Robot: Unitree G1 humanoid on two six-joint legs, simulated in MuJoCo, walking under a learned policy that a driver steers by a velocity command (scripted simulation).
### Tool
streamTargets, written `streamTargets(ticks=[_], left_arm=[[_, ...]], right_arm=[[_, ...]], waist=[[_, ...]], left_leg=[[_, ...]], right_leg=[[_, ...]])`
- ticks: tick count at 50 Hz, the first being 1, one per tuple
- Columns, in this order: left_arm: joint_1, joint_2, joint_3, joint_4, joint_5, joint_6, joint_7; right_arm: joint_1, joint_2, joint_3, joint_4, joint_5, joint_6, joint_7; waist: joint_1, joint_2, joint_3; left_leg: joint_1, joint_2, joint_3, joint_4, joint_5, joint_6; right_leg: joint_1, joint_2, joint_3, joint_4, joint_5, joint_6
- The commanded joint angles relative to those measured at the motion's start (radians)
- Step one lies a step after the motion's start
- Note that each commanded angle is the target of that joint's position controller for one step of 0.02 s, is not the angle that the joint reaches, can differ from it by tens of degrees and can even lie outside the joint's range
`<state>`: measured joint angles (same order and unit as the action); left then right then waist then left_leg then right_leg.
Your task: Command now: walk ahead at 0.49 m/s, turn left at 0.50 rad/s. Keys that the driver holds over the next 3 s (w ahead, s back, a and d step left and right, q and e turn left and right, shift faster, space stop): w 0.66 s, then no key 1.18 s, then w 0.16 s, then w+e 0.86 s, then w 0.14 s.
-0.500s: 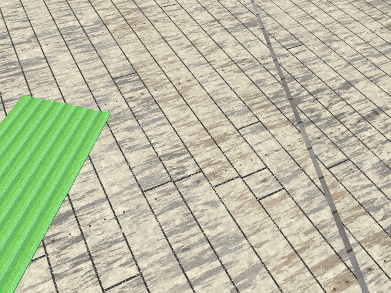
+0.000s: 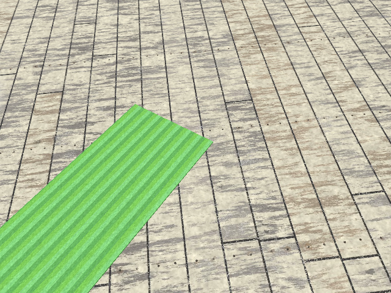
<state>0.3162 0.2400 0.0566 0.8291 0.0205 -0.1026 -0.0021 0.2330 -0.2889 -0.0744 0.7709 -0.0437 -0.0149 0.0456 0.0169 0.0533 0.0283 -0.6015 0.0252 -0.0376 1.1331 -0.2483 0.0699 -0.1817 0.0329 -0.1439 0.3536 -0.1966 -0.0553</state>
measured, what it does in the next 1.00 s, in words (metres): walks ahead: left foot, then right foot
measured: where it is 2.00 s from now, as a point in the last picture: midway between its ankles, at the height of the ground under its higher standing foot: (196, 275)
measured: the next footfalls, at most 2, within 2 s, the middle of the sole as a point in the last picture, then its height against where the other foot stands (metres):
left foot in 0.28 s outside the picture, level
right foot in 0.80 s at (222, 255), level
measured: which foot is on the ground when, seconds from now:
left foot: up 0.00-0.26, down 0.28-0.80, up 0.82-1.00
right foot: down 0.00-0.30, up 0.32-0.78, down 0.80-1.00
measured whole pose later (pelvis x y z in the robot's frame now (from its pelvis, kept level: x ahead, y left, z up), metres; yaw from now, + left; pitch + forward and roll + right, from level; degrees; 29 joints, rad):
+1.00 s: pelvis +0.49 +0.03 +0.00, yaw +5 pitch -1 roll +1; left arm 0.23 0.19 0.02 0.95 0.01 -0.07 0.01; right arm 0.24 -0.22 -0.04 0.99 -0.03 -0.03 -0.01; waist -0.01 0.03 0.10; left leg -0.41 -0.01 -0.03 1.03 -0.40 0.02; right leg -0.30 0.04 -0.11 0.40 -0.10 -0.09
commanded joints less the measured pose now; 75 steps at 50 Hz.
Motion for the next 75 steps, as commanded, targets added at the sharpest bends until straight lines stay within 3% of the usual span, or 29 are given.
streamTargets(ticks=[1, 5, 10, 12, 13, 14, 15, 16, 17, 19, 20, 21, 23, 34, 37, 39, 40, 41, 42, 44, 46, 51, 57, 60, 61, 62, 63, 68, 75], left_arm=[[0.035, 0.072, 0.009, -0.027, 0.0, -0.025, -0.007], [0.071, 0.084, 0.005, 0.004, -0.003, -0.022, -0.012], [0.176, 0.13, 0.009, 0.07, -0.004, 0.005, -0.001], [0.19, 0.148, 0.009, 0.093, -0.005, 0.02, 0.004], [0.191, 0.151, 0.007, 0.103, -0.01, 0.028, 0.006], [0.188, 0.134, -0.001, 0.095, -0.014, 0.029, 0.008], [0.197, 0.047, -0.025, 0.034, -0.038, 0.024, -0.003], [0.202, 0.081, -0.009, 0.028, -0.03, 0.023, -0.004], [0.103, 0.126, 0.008, 0.009, -0.017, 0.028, -0.001], [0.055, 0.079, -0.002, 0.009, -0.016, 0.022, -0.009], [0.067, 0.071, 0.0, 0.024, 0.002, 0.039, -0.012], [0.123, 0.043, -0.006, 0.039, 0.01, 0.053, -0.02], [0.1, 0.038, -0.002, 0.039, 0.019, 0.067, -0.029], [-0.298, 0.036, -0.016, -0.076, 0.007, 0.062, -0.033], [-0.234, 0.04, -0.013, -0.052, 0.013, 0.043, -0.02], [-0.005, 0.067, 0.003, 0.036, 0.021, 0.019, -0.005], [0.122, 0.129, 0.018, 0.073, 0.038, 0.004, 0.006], [0.197, 0.228, 0.04, 0.081, 0.049, 0.006, 0.005], [0.198, 0.218, 0.043, 0.08, -0.015, 0.023, -0.002], [-0.025, 0.093, 0.007, 0.048, -0.022, 0.029, 0.003], [-0.051, 0.025, -0.019, 0.072, -0.021, 0.025, 0.012], [-0.064, 0.056, -0.027, 0.107, 0.003, 0.017, 0.013], [-0.031, 0.071, -0.024, 0.142, -0.002, 0.067, 0.018], [-0.02, 0.04, -0.033, 0.155, -0.008, 0.08, 0.023], [-0.001, 0.024, -0.035, 0.154, -0.009, 0.081, 0.021], [0.055, -0.032, -0.044, 0.171, -0.026, 0.086, 0.017], [0.051, -0.014, -0.043, 0.194, -0.016, 0.089, 0.018], [0.044, 0.0, -0.042, 0.229, -0.009, 0.084, 0.023], [0.037, -0.023, -0.048, 0.265, -0.012, 0.084, 0.034]], right_arm=[[-0.016, 0.007, 0.011, -0.07, -0.002, -0.001, 0.016], [-0.153, 0.034, 0.035, -0.102, 0.005, -0.015, 0.025], [-0.273, 0.017, 0.043, -0.134, 0.0, -0.023, 0.02], [-0.21, 0.004, 0.037, -0.11, -0.008, -0.032, 0.008], [-0.083, -0.01, 0.028, -0.065, -0.014, -0.043, 0.0], [0.086, -0.057, 0.009, -0.005, -0.028, -0.054, -0.012], [0.236, -0.162, -0.018, 0.015, -0.046, -0.057, -0.03], [0.26, -0.192, -0.031, 0.028, 0.002, -0.044, -0.038], [0.189, -0.163, -0.025, 0.032, 0.022, -0.04, -0.041], [0.075, -0.062, 0.001, 0.034, 0.025, -0.053, -0.036], [0.037, -0.021, 0.014, 0.042, 0.032, -0.059, -0.034], [0.037, -0.024, 0.014, 0.044, 0.03, -0.066, -0.036], [0.073, -0.026, 0.012, 0.073, 0.037, -0.082, -0.034], [0.244, -0.052, 0.017, 0.191, 0.028, -0.085, -0.046], [0.234, -0.059, 0.02, 0.216, 0.023, -0.08, -0.059], [0.202, -0.075, 0.017, 0.226, 0.03, -0.075, -0.065], [0.225, -0.056, 0.024, 0.215, 0.041, -0.079, -0.067], [0.386, 0.057, 0.046, 0.225, 0.079, -0.074, -0.068], [0.398, -0.018, 0.024, 0.253, 0.074, -0.062, -0.075], [0.219, -0.013, 0.022, 0.218, 0.037, -0.052, -0.069], [0.184, 0.009, 0.02, 0.217, 0.011, -0.026, -0.059], [0.192, 0.069, 0.039, 0.256, 0.016, 0.021, -0.064], [0.082, 0.05, 0.049, 0.268, 0.018, 0.04, -0.075], [0.112, 0.057, 0.061, 0.295, 0.01, 0.018, -0.083], [0.129, 0.024, 0.06, 0.296, 0.002, 0.005, -0.089], [0.067, 0.004, 0.058, 0.304, 0.03, 0.001, -0.089], [0.041, 0.053, 0.071, 0.299, 0.036, -0.007, -0.084], [0.084, 0.061, 0.068, 0.329, 0.042, -0.013, -0.087], [0.116, 0.077, 0.071, 0.356, 0.037, -0.007, -0.088]], waist=[[-0.019, -0.112, 0.006], [0.002, -0.122, 0.031], [0.034, -0.127, 0.056], [-0.001, -0.146, 0.013], [-0.062, -0.131, -0.056], [-0.124, -0.108, -0.164], [-0.164, 0.076, -0.321], [-0.148, 0.15, -0.381], [-0.124, 0.045, -0.236], [-0.05, -0.014, -0.066], [-0.01, -0.02, -0.025], [0.012, 0.036, -0.039], [0.022, 0.019, -0.016], [-0.053, 0.002, 0.091], [-0.022, 0.012, 0.061], [0.072, -0.011, -0.048], [0.099, -0.06, -0.151], [0.054, -0.292, -0.337], [0.064, -0.24, -0.444], [0.008, -0.113, -0.176], [-0.035, -0.117, -0.076], [-0.078, -0.136, -0.094], [-0.032, -0.151, -0.023], [-0.045, -0.073, 0.028], [-0.023, -0.016, 0.036], [0.036, 0.131, 0.068], [0.031, 0.094, 0.064], [0.009, -0.027, 0.04], [-0.005, -0.056, 0.04]], left_leg=[[-0.11, 0.039, -0.041, -0.052, 0.099, -0.009], [-0.024, 0.016, 0.034, -0.332, 0.238, -0.011], [0.046, -0.003, 0.119, -0.523, 0.121, 0.023], [0.164, -0.055, 0.149, -0.586, 0.035, 0.057], [0.329, -0.088, 0.161, -0.663, 0.065, 0.081], [0.588, -0.038, 0.094, -0.657, 0.072, 0.114], [0.926, 0.267, -0.301, -0.679, -0.05, 0.207], [0.97, 0.41, -0.641, -0.818, 0.04, 0.279], [0.878, 0.351, -0.482, -0.814, 0.119, 0.25], [0.619, 0.254, -0.265, -0.878, 0.237, 0.176], [0.53, 0.192, -0.189, -0.912, 0.256, 0.124], [0.488, 0.199, -0.161, -0.934, 0.28, 0.139], [0.464, 0.181, -0.124, -0.968, 0.332, 0.157], [0.597, 0.167, -0.005, -0.99, 0.475, 0.128], [0.645, 0.169, 0.02, -0.848, 0.794, 0.089], [0.638, 0.109, 0.049, -0.582, 0.871, 0.043], [0.49, 0.055, 0.07, -0.369, 0.595, 0.018], [0.213, -0.093, 0.112, 0.028, -0.198, -0.02], [0.154, -0.145, -0.02, 0.19, -0.367, -0.028], [0.103, -0.048, -0.037, 0.134, -0.231, -0.032], [0.193, -0.005, -0.03, 0.008, -0.165, -0.042], [0.349, -0.015, 0.023, -0.258, -0.114, -0.059], [0.411, -0.013, 0.056, -0.491, -0.06, -0.046], [0.518, 0.035, -0.007, -0.74, 0.041, -0.022], [0.511, 0.125, -0.113, -0.814, 0.043, -0.005], [0.337, 0.149, -0.163, -0.862, -0.049, 0.023], [0.251, 0.142, -0.161, -0.906, -0.111, 0.009], [0.359, 0.066, -0.065, -0.843, 0.03, -0.021], [0.386, 0.064, -0.053, -0.827, 0.06, -0.015]], right_leg=[[0.046, -0.287, 0.189, -0.212, 0.22, -0.127], [0.026, -0.238, 0.067, -0.215, 0.293, -0.1], [0.175, -0.291, 0.066, -0.162, 0.421, -0.103], [0.232, -0.293, 0.045, -0.02, 0.69, -0.093], [0.215, -0.27, 0.012, 0.139, 0.765, -0.077], [0.08, -0.239, -0.009, 0.339, 0.628, -0.056], [-0.26, -0.146, -0.047, 0.697, 0.194, -0.012], [-0.448, -0.02, 0.051, 0.929, -0.326, 0.002], [-0.538, -0.082, 0.14, 0.959, -0.256, -0.009], [-0.476, -0.138, 0.152, 0.835, -0.141, -0.011], [-0.419, -0.153, 0.152, 0.787, -0.113, -0.005], [-0.365, -0.148, 0.147, 0.77, -0.102, 0.006], [-0.377, -0.145, 0.136, 0.752, -0.072, 0.02], [-0.44, -0.111, 0.079, 0.291, 0.203, 0.012], [-0.306, -0.052, 0.058, 0.226, 0.136, -0.029], [-0.051, 0.003, 0.041, 0.102, 0.223, -0.061], [0.189, -0.122, 0.137, 0.135, 0.521, -0.087], [0.52, -0.457, 0.474, 0.218, 1.018, -0.25], [0.508, -0.488, 0.619, 0.135, 1.088, -0.321], [0.224, -0.387, 0.417, 0.03, 0.824, -0.256], [0.038, -0.307, 0.295, -0.041, 0.78, -0.185], [-0.101, -0.247, 0.181, -0.074, 0.665, -0.167], [-0.194, -0.242, 0.277, -0.155, -0.123, -0.145], [-0.259, -0.208, 0.288, -0.119, -0.25, -0.062], [-0.251, -0.167, 0.256, -0.051, -0.201, -0.029], [-0.137, -0.071, 0.158, -0.03, -0.105, -0.005], [-0.006, -0.076, 0.157, -0.001, -0.026, 0.006], [-0.01, -0.12, 0.198, -0.035, 0.009, -0.002], [-0.014, -0.123, 0.201, -0.048, 0.012, 0.002]])
Over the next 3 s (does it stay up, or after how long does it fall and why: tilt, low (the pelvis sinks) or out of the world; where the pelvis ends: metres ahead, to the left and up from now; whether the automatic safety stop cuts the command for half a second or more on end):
stays up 1.01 -0.02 0.00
